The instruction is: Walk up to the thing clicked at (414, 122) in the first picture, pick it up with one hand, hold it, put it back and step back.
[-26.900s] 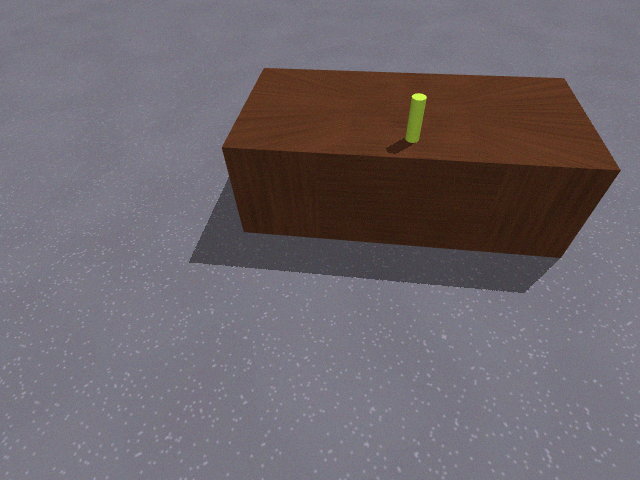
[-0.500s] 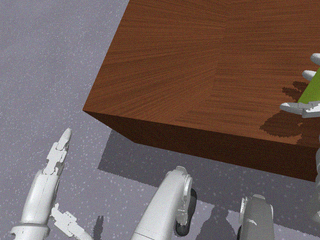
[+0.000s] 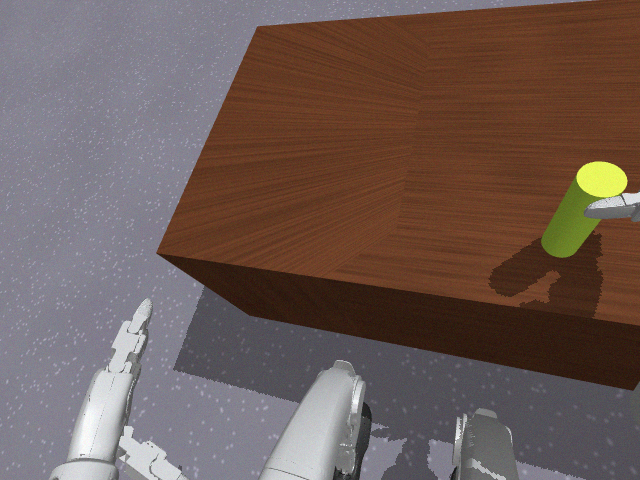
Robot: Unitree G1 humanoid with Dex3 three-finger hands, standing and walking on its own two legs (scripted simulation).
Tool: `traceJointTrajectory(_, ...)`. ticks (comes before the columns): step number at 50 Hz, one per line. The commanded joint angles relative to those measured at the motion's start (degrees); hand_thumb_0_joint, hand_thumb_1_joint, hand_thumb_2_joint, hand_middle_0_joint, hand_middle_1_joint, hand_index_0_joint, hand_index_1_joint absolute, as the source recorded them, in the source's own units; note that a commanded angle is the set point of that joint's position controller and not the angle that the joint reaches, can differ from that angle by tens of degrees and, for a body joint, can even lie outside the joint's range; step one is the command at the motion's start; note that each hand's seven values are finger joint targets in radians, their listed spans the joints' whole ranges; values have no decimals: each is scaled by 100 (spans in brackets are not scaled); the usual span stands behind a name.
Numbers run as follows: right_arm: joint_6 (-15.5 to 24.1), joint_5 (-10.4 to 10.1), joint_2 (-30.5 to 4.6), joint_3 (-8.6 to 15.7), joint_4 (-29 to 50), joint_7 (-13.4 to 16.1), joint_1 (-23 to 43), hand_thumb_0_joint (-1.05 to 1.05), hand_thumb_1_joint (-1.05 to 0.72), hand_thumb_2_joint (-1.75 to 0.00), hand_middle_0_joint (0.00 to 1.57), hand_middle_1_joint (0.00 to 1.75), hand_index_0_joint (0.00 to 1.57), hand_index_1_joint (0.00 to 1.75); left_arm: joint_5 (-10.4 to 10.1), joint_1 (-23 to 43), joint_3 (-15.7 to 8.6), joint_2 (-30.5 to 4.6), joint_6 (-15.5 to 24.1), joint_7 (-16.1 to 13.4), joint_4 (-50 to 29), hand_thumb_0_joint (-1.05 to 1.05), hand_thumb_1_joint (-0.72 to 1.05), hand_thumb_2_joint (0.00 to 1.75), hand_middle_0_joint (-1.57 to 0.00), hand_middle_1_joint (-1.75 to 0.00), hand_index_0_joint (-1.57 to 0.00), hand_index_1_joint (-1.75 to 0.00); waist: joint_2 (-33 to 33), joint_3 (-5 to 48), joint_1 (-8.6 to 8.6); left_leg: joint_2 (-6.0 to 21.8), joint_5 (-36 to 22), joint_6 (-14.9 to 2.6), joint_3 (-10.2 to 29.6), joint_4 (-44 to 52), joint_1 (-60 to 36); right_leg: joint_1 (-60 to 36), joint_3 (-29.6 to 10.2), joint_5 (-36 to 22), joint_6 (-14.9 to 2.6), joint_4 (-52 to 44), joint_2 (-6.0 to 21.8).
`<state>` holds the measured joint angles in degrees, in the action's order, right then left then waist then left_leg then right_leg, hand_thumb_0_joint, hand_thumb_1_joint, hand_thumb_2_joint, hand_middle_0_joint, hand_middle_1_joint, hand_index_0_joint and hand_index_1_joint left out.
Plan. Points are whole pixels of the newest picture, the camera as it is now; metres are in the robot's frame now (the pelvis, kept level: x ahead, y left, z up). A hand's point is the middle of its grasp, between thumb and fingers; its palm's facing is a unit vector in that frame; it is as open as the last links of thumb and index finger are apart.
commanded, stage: rise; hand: right
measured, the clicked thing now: (577, 215) +0.51 -0.18 -0.07
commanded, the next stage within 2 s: home in 0.10 s
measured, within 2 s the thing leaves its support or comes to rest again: neither
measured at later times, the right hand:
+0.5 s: hand out of the picture +0.47 -0.30 +0.10, palm faces +0.28 +0.91 -0.32, open 17.0 cm
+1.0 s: hand out of the picture +0.26 -0.20 +0.06, palm faces +0.15 +0.96 -0.24, open 17.3 cm
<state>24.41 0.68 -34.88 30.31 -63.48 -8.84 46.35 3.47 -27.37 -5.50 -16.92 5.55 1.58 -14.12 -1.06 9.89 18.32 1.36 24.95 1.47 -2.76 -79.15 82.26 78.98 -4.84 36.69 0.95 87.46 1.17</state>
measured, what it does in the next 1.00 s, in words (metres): rises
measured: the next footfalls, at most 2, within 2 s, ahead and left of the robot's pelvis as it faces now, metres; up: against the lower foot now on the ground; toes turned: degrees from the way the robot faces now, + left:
none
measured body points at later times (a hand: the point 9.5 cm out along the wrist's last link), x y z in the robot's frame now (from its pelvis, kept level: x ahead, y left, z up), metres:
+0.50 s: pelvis +0.04 +0.00 +0.10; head +0.13 -0.03 +0.54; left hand +0.22 +0.21 +0.09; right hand +0.45 -0.34 +0.12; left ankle +0.10 +0.14 -0.57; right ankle +0.03 -0.12 -0.57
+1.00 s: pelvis +0.07 +0.00 +0.13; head +0.10 -0.01 +0.58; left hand +0.22 +0.23 +0.05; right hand +0.25 -0.25 +0.08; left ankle +0.10 +0.14 -0.57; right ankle +0.03 -0.12 -0.57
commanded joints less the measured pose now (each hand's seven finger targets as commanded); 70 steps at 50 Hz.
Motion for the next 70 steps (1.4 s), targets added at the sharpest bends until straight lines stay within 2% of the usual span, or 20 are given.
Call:
traceJointTrajectory(1,177,-142,-925,-120,743,-183,2080,0,47,-5,7,5,7,5,-115,65,-436,-823,345,-208,-889,0,-59,9,-7,-7,-6,-9,1128,2615,-137,-204,-608,-274,79,1099,-2539,-1671,116,-1193,-130,-1702,-32)
traceJointTrajectory(2,-327,523,-2544,163,237,158,1362,0,47,-7,5,6,6,6,-222,-38,-606,-1103,124,-255,-1276,0,-57,7,-7,-7,-6,-8,1309,2810,-702,-196,-512,-283,243,1504,-3371,-2088,232,-1267,-88,-2190,-55)
traceJointTrajectory(3,-514,392,-1908,-144,510,339,1859,0,48,-6,5,6,6,6,-215,-308,-453,-989,-23,-222,-1218,0,-57,7,-7,-7,-6,-8,1326,2585,-372,-210,-455,-259,218,1660,-3420,-2095,250,-1160,-93,-2297,-40)
traceJointTrajectory(5,-742,392,-1136,-605,497,439,2139,0,53,-6,5,6,6,6,-228,-577,-177,-661,-151,-134,-987,0,-55,8,-6,-6,-5,-7,1137,2451,-334,-246,-556,-241,143,1826,-3416,-2279,262,-1195,-134,-2450,-72)
traceJointTrajectory(8,-1067,539,-2485,-79,1028,749,2294,0,50,-7,4,6,6,6,-266,-655,-302,-849,-342,-180,-379,0,-48,11,-5,-4,-4,-6,1497,2873,-749,-257,-1102,-265,77,1898,-3666,-2938,319,-1957,-93,-2585,-66)
traceJointTrajectory(10,-1243,514,-1943,-372,706,824,2034,0,45,-9,4,6,6,6,-274,-408,-261,-791,-399,-165,-238,0,-32,17,-2,-4,-1,-5,1296,2575,-726,-265,-1219,-268,20,2040,-3758,-3069,355,-2125,-78,-2713,-57)
traceJointTrajectory(12,-1338,530,-2094,-299,750,966,2079,0,44,-12,6,7,6,7,-315,-55,-151,-766,-420,-185,-65,0,-16,33,-12,-16,-11,-16,1129,2539,-874,-228,-1196,-257,63,2301,-4139,-3094,406,-2042,-110,-2865,-85)
traceJointTrajectory(17,-1437,463,-1285,-740,87,1111,1676,0,47,-10,6,7,6,7,-336,917,852,-179,-411,-240,-95,0,24,57,-14,-21,-14,-21,923,2438,-1050,-247,-1398,-228,55,2691,-4783,-3462,438,-2368,-72,-3286,-19)
traceJointTrajectory(20,-1569,382,-887,-1065,166,1060,976,0,44,-12,6,7,6,7,-380,204,713,-202,-519,-245,384,0,45,64,-15,-22,-15,-23,917,2243,-950,-268,-1759,-216,22,2858,-4945,-3951,495,-2747,-41,-3509,-38)
traceJointTrajectory(22,-1784,309,-1252,-827,549,1071,266,0,44,-12,6,7,6,7,-423,-192,314,-576,-632,-264,723,0,52,68,-16,-24,-16,-24,953,1899,-1014,-261,-1996,-232,-42,2973,-4871,-4252,479,-3119,-38,-3653,-53)
traceJointTrajectory(24,-2003,160,-451,-1382,849,974,23,0,46,-10,6,7,6,7,-492,119,147,-697,-640,-244,666,0,61,74,-17,-25,-17,-25,638,1541,-908,-274,-1974,-248,-99,3039,-4731,-4355,425,-3235,-41,-3770,-19)
traceJointTrajectory(27,-2271,48,-454,-1364,1983,980,-661,0,43,-12,6,7,6,7,-605,80,425,-331,-717,-193,1176,0,68,78,-18,-26,-18,-26,859,1463,-1304,-207,-1815,-269,-85,3240,-5000,-4565,480,-2990,-58,-4045,-77)
traceJointTrajectory(29,-2378,-83,133,-1719,2694,985,-959,0,44,-12,6,7,6,7,-618,345,445,-312,-686,-214,1041,0,76,82,-19,-28,-19,-28,748,1530,-1277,-220,-1805,-264,-138,3320,-5149,-4806,466,-3005,-30,-4191,-45)
traceJointTrajectory(31,-2397,-136,-10,-1654,3483,1107,-1182,0,45,-11,6,7,6,7,-650,659,466,-336,-674,-288,945,0,85,87,-20,-29,-19,-29,832,1744,-1437,-195,-1969,-276,-134,3357,-5425,-5059,478,-3238,3,-4248,-50)
traceJointTrajectory(37,-2458,-257,524,-1845,4662,1379,-3132,0,50,-9,6,6,6,6,-630,863,427,-313,-720,-523,1074,0,88,89,-20,-29,-20,-30,673,1491,-1705,-124,-2519,-305,-100,3465,-6127,-5203,528,-3833,52,-4410,-63)
traceJointTrajectory(39,-2541,-269,309,-1477,5002,1538,-3689,0,50,-8,6,6,6,6,-651,315,388,-452,-872,-585,3403,0,90,90,-20,-30,-20,-30,1057,955,-1648,-187,-2602,-348,-54,3465,-5911,-5333,461,-4081,54,-4303,-21)
traceJointTrajectory(41,-2657,-332,1346,-2376,5459,1464,-4571,0,51,-8,6,6,6,6,-660,727,488,-199,-750,-631,2883,0,90,90,-20,-30,-20,-30,739,874,-1593,-171,-2586,-329,-81,3537,-6042,-5320,480,-4000,36,-4384,0)
traceJointTrajectory(47,-2933,-307,1672,-2720,6380,1530,-6197,0,54,-6,5,5,5,5,-625,1251,373,-225,-626,-737,3249,0,90,90,-20,-30,-20,-30,435,460,-1618,-194,-2410,-264,-152,3649,-6026,-5113,468,-3518,5,-4449,-8)
traceJointTrajectory(60,-3208,-113,1705,-2756,7086,1744,-6498,0,56,-5,5,5,5,5,-498,1586,391,-183,104,-1070,3286,0,90,90,-20,-30,-20,-30,137,-73,-1648,-117,-651,-129,-60,3885,-5560,-4696,477,-1383,-184,-4555,-127)
traceJointTrajectory(70,-3385,-75,1866,-2803,6828,1750,-7074,0,54,-6,5,5,5,5,-440,1595,445,-124,351,-1045,3528,0,90,90,-20,-30,-20,-30,69,-345,-1761,-99,-474,-124,-80,3937,-5561,-4427,514,-1272,-158,-4517,-182)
